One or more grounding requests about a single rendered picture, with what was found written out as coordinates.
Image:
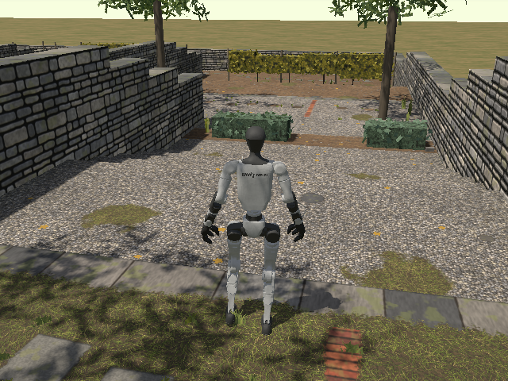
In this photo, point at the robot left hand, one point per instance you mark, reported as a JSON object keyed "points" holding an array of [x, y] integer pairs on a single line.
{"points": [[206, 230]]}

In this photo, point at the robot right thigh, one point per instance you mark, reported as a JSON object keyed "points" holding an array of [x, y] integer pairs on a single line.
{"points": [[271, 246]]}

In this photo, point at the robot right hand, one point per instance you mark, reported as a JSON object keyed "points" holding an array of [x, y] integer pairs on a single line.
{"points": [[299, 228]]}

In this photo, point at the right robot upper arm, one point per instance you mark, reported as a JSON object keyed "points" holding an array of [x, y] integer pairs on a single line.
{"points": [[280, 169]]}

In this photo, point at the robot left forearm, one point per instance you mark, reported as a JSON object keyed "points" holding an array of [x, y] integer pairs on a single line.
{"points": [[212, 212]]}

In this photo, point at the right robot shin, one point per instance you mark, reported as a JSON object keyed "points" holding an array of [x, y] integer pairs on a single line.
{"points": [[268, 297]]}

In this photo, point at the left robot upper arm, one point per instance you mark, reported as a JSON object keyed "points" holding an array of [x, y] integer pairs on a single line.
{"points": [[223, 184]]}

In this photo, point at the robot right forearm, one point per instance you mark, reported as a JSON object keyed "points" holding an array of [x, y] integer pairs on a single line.
{"points": [[294, 211]]}

